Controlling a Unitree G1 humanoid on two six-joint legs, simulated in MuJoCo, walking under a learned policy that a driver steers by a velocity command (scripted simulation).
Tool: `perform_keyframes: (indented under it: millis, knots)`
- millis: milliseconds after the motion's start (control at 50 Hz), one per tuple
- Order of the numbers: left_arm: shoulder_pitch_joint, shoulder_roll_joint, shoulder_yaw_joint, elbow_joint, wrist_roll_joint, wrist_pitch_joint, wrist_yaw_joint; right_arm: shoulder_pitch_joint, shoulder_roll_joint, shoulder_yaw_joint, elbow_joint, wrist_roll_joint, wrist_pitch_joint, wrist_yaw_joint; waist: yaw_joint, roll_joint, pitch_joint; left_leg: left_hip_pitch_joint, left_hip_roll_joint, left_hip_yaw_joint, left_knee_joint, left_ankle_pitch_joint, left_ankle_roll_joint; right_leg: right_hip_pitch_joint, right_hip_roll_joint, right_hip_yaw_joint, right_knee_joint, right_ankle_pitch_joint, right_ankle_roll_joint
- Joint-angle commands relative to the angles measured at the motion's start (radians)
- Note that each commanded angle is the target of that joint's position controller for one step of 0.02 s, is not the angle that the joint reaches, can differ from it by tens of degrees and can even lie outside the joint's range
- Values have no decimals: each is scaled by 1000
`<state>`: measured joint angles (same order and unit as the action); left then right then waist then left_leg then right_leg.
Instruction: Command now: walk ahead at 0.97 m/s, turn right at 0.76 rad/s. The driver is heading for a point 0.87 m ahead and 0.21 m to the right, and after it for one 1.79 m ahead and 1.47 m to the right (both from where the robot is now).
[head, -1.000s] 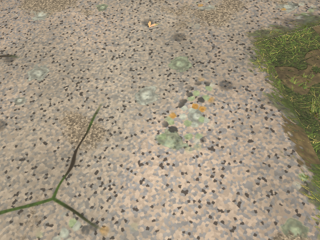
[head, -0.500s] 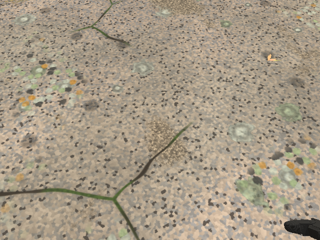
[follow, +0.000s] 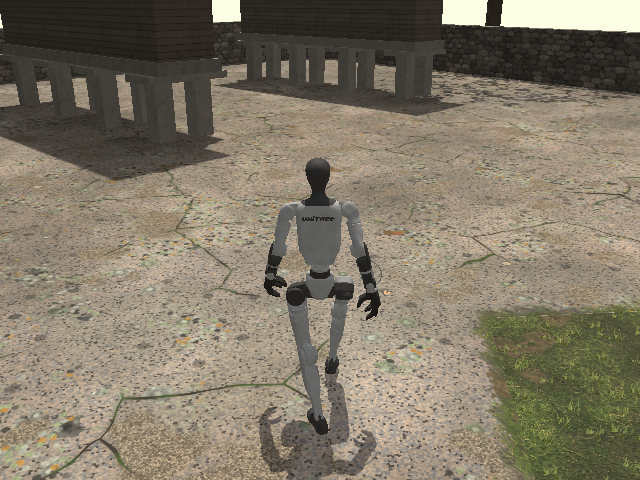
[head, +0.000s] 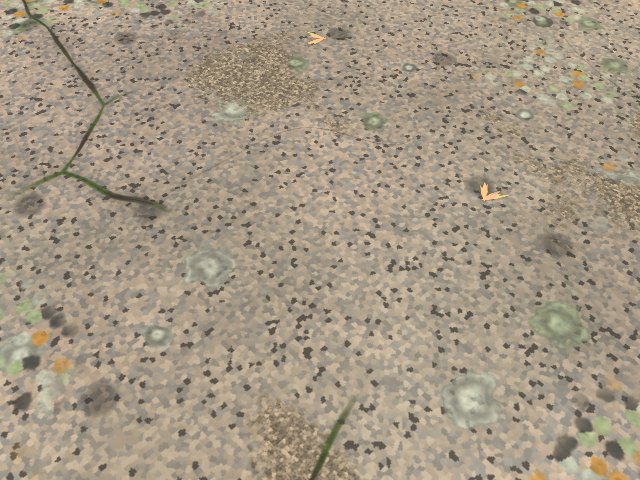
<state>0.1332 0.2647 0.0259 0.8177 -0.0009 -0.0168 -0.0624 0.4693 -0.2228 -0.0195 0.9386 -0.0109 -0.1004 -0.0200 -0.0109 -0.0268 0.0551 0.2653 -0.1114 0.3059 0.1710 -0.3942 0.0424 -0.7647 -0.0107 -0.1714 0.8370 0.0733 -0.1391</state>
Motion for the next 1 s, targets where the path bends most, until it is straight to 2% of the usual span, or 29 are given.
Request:
perform_keyframes:
  millis: [20,60,80,100,120,140,160,200,240,320,380,420,440,460,480,500,540,620,700,780,820,860,880,900,920,940,960,980,1000]
  knots:
    - [170,110,23,-19,9,11,-2,-122,-215,-39,-96,0,-9,-57,179,155,-63,-220,300,-9,277,1711,-125,448,115,-92,-69,-19,-36]
    - [609,216,80,97,12,25,18,-309,-276,-63,-154,-18,20,-63,417,113,-188,-431,300,-62,907,1547,-106,863,71,80,-146,-123,-153]
    - [650,210,99,133,-43,23,36,-442,-231,-64,-175,-6,31,-39,465,-142,-154,-649,61,-60,1445,446,-87,995,5,188,-376,-34,-221]
    - [474,241,91,120,-20,16,40,-396,-55,-8,-261,-34,10,-15,214,-220,-38,-997,14,-208,1701,-95,-78,955,-7,382,-167,165,-245]
    - [391,253,88,69,8,8,48,-280,-29,13,-347,-11,-7,-1,106,-157,-224,-1170,35,-422,1721,-126,-90,1108,-164,789,-310,-106,-414]
    - [356,195,82,43,26,5,66,-267,-74,25,-353,-33,-38,16,77,-11,-150,-1216,84,-470,1552,-76,-53,986,-243,1001,-567,-485,-388]
    - [302,146,72,39,39,-3,74,-299,-130,13,-340,-42,-39,23,24,137,-30,-1176,137,-467,1417,-24,-50,809,-224,954,-644,-603,-327]
    - [242,180,71,17,28,-37,79,-297,-134,20,-327,-78,5,25,-43,158,65,-1054,185,-435,1229,-12,-79,544,-134,813,-666,-534,-269]
    - [217,180,67,6,17,-70,73,-388,-134,29,-360,-70,38,28,-40,159,113,-897,229,-381,984,80,-120,310,-45,679,-716,-442,-243]
    - [238,205,93,-3,2,-81,51,-534,-81,53,-416,-7,37,39,63,30,40,-654,199,-320,530,407,-121,313,50,525,-672,-166,-152]
    - [275,219,109,-10,2,-73,42,-529,-121,36,-419,-2,28,30,96,-31,-26,-606,150,-328,373,427,-99,509,19,565,-560,-35,-95]
    - [256,250,118,-22,14,-71,43,-379,-194,1,-377,-4,15,13,17,-25,-137,-436,99,-329,333,295,-80,595,20,570,-339,168,-49]
    - [205,267,120,-33,14,-74,39,-186,-239,-23,-332,-11,8,1,-106,7,-238,-225,118,-324,352,227,-67,532,61,522,-101,195,-20]
    - [149,181,95,-73,10,-87,42,58,-318,-56,-292,-38,3,-19,-212,100,-370,17,300,-501,354,-83,-42,365,110,454,239,-22,-6]
    - [216,8,48,-141,-29,-91,46,53,-404,-71,-293,-81,7,-20,-111,406,-434,172,584,-1041,128,-391,15,65,189,354,523,-633,22]
    - [223,62,35,-147,-16,-75,52,-88,-362,-80,-304,-62,18,-14,-46,409,-372,70,599,-1261,22,-584,85,-80,106,303,631,-516,8]
    - [96,133,50,-139,27,-47,35,-193,-193,-47,-307,-43,28,-1,-48,132,-155,-170,477,-845,74,-307,58,-74,-4,251,563,-361,17]
    - [-5,56,24,-214,39,0,-14,-74,-105,-25,-181,-21,1,17,-11,143,-51,-296,394,-486,52,147,4,-89,-72,247,523,-314,34]
    - [-113,68,7,-291,36,13,-25,-106,-137,-30,-159,-20,-29,24,31,119,12,-382,372,-252,-29,402,-4,-69,-78,201,381,-144,40]
    - [-268,62,-11,-327,36,11,-49,-13,-175,-36,-107,-23,-27,12,-11,57,106,-323,325,-72,-71,678,-39,26,-36,36,56,-93,-7]
    - [-250,61,-14,-309,39,6,-45,14,-218,-44,-104,-24,-15,-2,11,82,68,-248,318,-21,58,1208,-58,159,53,-49,-39,-130,-40]
    - [-48,96,3,-248,50,-6,-29,3,-285,-62,-113,-13,10,-23,122,115,-59,-247,353,-36,386,1490,-66,418,134,-46,-118,-171,-56]
    - [153,127,24,-178,55,-15,-15,-21,-296,-63,-126,-7,17,-25,201,125,-147,-339,377,-67,629,1426,-58,661,145,32,-186,-130,-87]
    - [264,161,48,-117,54,-24,15,-31,-268,-61,-134,-1,18,-10,223,69,-190,-498,314,-57,914,935,-64,881,106,130,-314,3,-109]
    - [210,262,77,-119,38,-20,40,5,-166,-46,-181,-16,22,4,110,-144,-199,-814,143,-69,1306,-172,-85,1089,-136,388,-188,590,-132]
    - [253,326,102,-171,42,-10,44,62,-176,-37,-262,27,31,-6,112,-103,-523,-997,121,-289,1583,-219,-104,1358,-382,761,-204,889,-366]
    - [239,280,99,-192,24,4,65,-48,-203,-31,-271,16,27,-13,133,59,-511,-1007,160,-342,1535,-58,-95,1232,-342,744,-310,757,-331]
    - [163,234,87,-175,13,3,76,-60,-180,-24,-271,18,27,-11,72,82,-334,-1002,199,-336,1433,-8,-91,1025,-311,650,-378,619,-300]
    - [117,179,69,-164,8,-4,79,-88,-171,-22,-262,-9,33,-9,24,142,-204,-956,226,-336,1323,-8,-89,830,-254,596,-429,522,-253]
